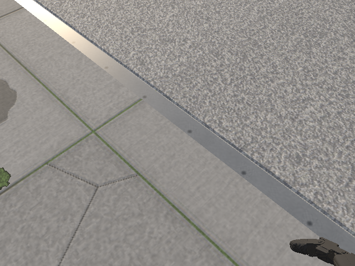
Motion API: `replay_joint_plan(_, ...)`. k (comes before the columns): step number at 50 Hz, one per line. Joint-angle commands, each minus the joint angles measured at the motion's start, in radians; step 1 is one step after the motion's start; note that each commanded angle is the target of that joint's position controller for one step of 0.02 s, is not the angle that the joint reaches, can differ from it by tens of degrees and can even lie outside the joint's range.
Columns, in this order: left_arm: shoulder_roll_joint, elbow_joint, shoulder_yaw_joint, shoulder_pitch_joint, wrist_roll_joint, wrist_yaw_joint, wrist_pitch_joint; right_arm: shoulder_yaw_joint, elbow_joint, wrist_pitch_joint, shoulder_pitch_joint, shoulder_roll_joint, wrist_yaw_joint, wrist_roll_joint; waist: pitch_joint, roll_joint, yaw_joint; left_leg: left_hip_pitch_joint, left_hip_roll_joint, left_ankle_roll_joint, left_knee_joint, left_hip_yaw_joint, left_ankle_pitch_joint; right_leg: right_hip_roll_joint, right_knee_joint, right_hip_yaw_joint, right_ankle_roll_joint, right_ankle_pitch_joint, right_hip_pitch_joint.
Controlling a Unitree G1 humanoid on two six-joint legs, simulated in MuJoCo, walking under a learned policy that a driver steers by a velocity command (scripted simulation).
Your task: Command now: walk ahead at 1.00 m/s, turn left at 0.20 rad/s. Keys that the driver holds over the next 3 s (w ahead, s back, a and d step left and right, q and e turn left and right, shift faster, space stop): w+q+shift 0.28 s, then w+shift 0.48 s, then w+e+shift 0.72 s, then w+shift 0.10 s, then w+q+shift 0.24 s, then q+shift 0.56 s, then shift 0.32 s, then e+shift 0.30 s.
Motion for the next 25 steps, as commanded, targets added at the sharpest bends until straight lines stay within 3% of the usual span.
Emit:
replay_joint_plan(1, 0.182, -0.015, 0.037, 0.025, 0.02, 0.022, -0.012, -0.04, -0.044, -0.015, -0.053, -0.119, 0.002, 0.005, -0.001, -0.069, -0.033, 0.218, -0.119, 0.063, -0.054, 0.085, -0.056, -0.274, 0.034, -0.047, -0.003, 1.062, -0.046)
replay_joint_plan(2, 0.197, -0.009, 0.038, 0.026, 0.037, 0.033, -0.001, -0.051, -0.028, -0.013, 0.006, -0.139, -0.001, 0.008, -0.049, -0.101, -0.073, 0.271, -0.168, 0.077, -0.037, 0.094, -0.147, -0.298, 0.141, -0.07, 0.013, 1.261, 0.004)
replay_joint_plan(3, 0.207, -0.012, 0.041, 0.0, 0.058, 0.044, 0.014, -0.065, 0.013, -0.008, 0.144, -0.165, -0.006, 0.014, -0.113, -0.127, -0.145, 0.374, -0.202, 0.095, -0.018, 0.087, -0.223, -0.317, 0.313, -0.089, 0.024, 1.391, 0.022)
replay_joint_plan(4, 0.214, -0.027, 0.044, -0.061, 0.074, 0.053, 0.03, -0.083, 0.087, -0.003, 0.366, -0.19, -0.013, 0.017, -0.199, -0.127, -0.256, 0.559, -0.216, 0.115, -0.029, 0.088, -0.261, -0.313, 0.576, -0.127, 0.037, 1.411, -0.03)
replay_joint_plan(5, 0.205, -0.051, 0.039, -0.13, 0.074, 0.057, 0.033, -0.108, 0.14, 0.007, 0.576, -0.234, -0.024, 0.008, -0.261, -0.086, -0.368, 0.805, -0.145, 0.162, 0.001, -0.016, -0.386, -0.265, 0.955, -0.16, 0.041, 1.199, -0.253)
replay_joint_plan(6, 0.053, -0.103, 0.004, -0.037, 0.027, 0.027, 0.017, -0.14, 0.158, 0.015, 0.575, -0.337, -0.026, -0.017, -0.303, 0.274, -0.23, 1.131, 0.108, 0.356, -0.041, -0.571, -0.595, -0.071, 1.422, -0.139, 0.124, 0.176, -0.79)
replay_joint_plan(7, 0.086, -0.13, -0.008, -0.094, 0.036, 0.024, -0.011, -0.133, 0.145, 0.022, 0.485, -0.265, -0.01, 0.008, -0.342, 0.203, -0.223, 1.132, 0.158, 0.377, -0.281, -0.921, -0.657, -0.043, 1.468, -0.016, 0.105, -0.072, -0.946)
replay_joint_plan(8, 0.103, -0.164, -0.016, -0.179, 0.032, 0.024, -0.024, -0.132, 0.126, 0.017, 0.406, -0.247, -0.01, 0.008, -0.204, 0.082, -0.194, 1.01, 0.152, 0.352, -0.316, -0.81, -0.643, -0.127, 1.4, 0.039, 0.095, 0.017, -0.992)
replay_joint_plan(9, 0.112, -0.173, -0.024, -0.226, 0.042, 0.02, -0.031, -0.124, 0.141, 0.016, 0.397, -0.194, -0.009, 0.011, -0.141, -0.049, -0.173, 0.871, 0.122, 0.318, -0.334, -0.72, -0.585, -0.169, 1.3, 0.027, 0.089, 0.047, -0.946)
replay_joint_plan(10, 0.1, -0.19, -0.03, -0.26, 0.055, 0.017, -0.025, -0.116, 0.152, 0.012, 0.396, -0.168, -0.016, 0.01, -0.068, -0.087, -0.14, 0.733, 0.074, 0.287, -0.35, -0.64, -0.519, -0.196, 1.224, 0.017, 0.094, 0.038, -0.908)
replay_joint_plan(11, 0.088, -0.212, -0.036, -0.264, 0.074, 0.012, -0.006, -0.102, 0.169, 0.007, 0.39, -0.142, -0.023, 0.013, -0.027, -0.082, -0.096, 0.624, 0.027, 0.267, -0.367, -0.583, -0.476, -0.211, 1.164, 0.014, 0.11, 0.023, -0.869)
replay_joint_plan(13, 0.066, -0.227, -0.05, -0.256, 0.087, 0.005, 0.029, -0.104, 0.171, -0.011, 0.391, -0.165, -0.023, 0.019, 0.011, -0.037, -0.06, 0.5, -0.022, 0.271, -0.401, -0.52, -0.446, -0.239, 1.05, -0.012, 0.138, -0.016, -0.845)
replay_joint_plan(14, 0.062, -0.251, -0.057, -0.302, 0.085, 0.002, 0.037, -0.109, 0.166, -0.018, 0.39, -0.182, -0.02, 0.021, 0.037, -0.028, -0.063, 0.429, -0.039, 0.273, -0.432, -0.492, -0.424, -0.248, 0.969, -0.037, 0.152, 0.002, -0.833)
replay_joint_plan(16, 0.049, -0.299, -0.072, -0.423, 0.065, -0.011, 0.033, -0.111, 0.162, -0.027, 0.395, -0.178, -0.021, 0.021, 0.084, -0.009, -0.093, 0.34, -0.073, 0.249, -0.496, -0.422, -0.35, -0.255, 0.754, -0.09, 0.168, 0.182, -0.785)
replay_joint_plan(19, 0.015, -0.316, -0.085, -0.526, 0.044, -0.024, 0.025, -0.114, 0.184, -0.044, 0.46, -0.175, -0.01, 0.044, 0.067, 0.013, -0.167, 0.37, -0.088, 0.175, -0.521, -0.347, -0.104, -0.225, 0.515, -0.138, 0.144, 0.482, -0.638)
replay_joint_plan(22, 0.039, -0.331, -0.074, -0.588, 0.037, -0.014, 0.023, -0.113, 0.214, -0.046, 0.518, -0.183, -0.017, 0.036, 0.044, 0.029, -0.213, 0.616, -0.046, 0.141, -0.468, -0.325, 0.151, -0.197, 0.411, -0.15, 0.1, 0.504, -0.676)
replay_joint_plan(24, 0.065, -0.326, -0.059, -0.553, 0.042, -0.005, 0.018, -0.114, 0.228, -0.041, 0.52, -0.207, -0.032, 0.022, -0.014, 0.052, -0.186, 0.749, -0.026, 0.111, -0.334, -0.3, 0.456, -0.142, 0.357, -0.17, 0.066, 0.391, -0.615)
replay_joint_plan(25, 0.097, -0.304, -0.043, -0.466, 0.041, 0.004, 0.015, -0.117, 0.234, -0.039, 0.521, -0.232, -0.039, 0.014, -0.08, 0.075, -0.141, 0.789, -0.01, 0.093, -0.209, -0.297, 0.614, -0.112, 0.361, -0.168, 0.048, 0.312, -0.517)
Next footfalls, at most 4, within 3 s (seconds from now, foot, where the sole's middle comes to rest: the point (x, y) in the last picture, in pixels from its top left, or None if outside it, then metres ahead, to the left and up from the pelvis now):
0.10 left None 0.31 0.11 -0.76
0.54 right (196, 189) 0.77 0.03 -0.76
0.96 left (127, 123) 1.09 0.38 -0.76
1.40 right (170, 65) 1.53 0.22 -0.76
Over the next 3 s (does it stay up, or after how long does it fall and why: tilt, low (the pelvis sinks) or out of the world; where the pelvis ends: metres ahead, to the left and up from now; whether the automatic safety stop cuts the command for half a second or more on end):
stays up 2.09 0.14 0.01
